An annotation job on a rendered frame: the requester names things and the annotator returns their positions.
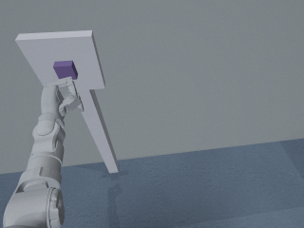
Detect robot left upper arm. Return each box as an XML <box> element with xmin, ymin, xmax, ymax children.
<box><xmin>2</xmin><ymin>187</ymin><xmax>65</xmax><ymax>228</ymax></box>

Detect robot left forearm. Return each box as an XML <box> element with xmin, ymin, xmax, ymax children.
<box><xmin>3</xmin><ymin>113</ymin><xmax>66</xmax><ymax>227</ymax></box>

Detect panel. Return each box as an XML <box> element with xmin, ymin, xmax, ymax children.
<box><xmin>15</xmin><ymin>30</ymin><xmax>119</xmax><ymax>174</ymax></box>

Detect button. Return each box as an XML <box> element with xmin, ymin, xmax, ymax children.
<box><xmin>53</xmin><ymin>60</ymin><xmax>78</xmax><ymax>80</ymax></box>

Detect robot left hand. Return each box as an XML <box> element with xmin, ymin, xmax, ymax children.
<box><xmin>41</xmin><ymin>76</ymin><xmax>85</xmax><ymax>120</ymax></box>

